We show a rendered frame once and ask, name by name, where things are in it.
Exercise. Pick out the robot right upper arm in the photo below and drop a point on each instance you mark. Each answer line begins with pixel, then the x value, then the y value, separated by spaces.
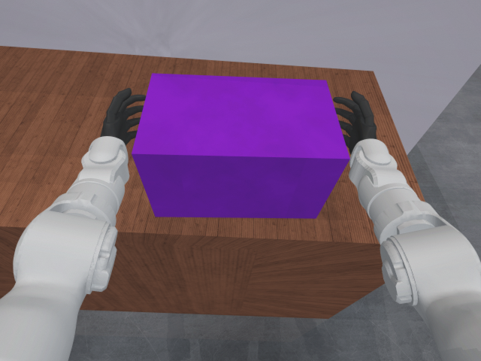
pixel 434 271

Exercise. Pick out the robot left hand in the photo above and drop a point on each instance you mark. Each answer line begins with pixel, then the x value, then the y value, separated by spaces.
pixel 115 123

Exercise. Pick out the robot left upper arm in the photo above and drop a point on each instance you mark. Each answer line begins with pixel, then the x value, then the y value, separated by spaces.
pixel 64 258

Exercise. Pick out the robot right hand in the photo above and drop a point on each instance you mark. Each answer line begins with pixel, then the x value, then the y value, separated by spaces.
pixel 362 119

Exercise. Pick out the carton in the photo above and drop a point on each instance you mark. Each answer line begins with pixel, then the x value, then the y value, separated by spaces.
pixel 243 147

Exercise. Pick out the right robot forearm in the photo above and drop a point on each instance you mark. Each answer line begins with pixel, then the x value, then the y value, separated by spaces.
pixel 384 193

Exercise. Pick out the left robot forearm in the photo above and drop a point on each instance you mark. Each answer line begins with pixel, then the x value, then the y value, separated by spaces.
pixel 97 192

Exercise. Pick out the pedestal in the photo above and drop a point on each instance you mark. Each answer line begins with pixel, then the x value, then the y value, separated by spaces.
pixel 52 107

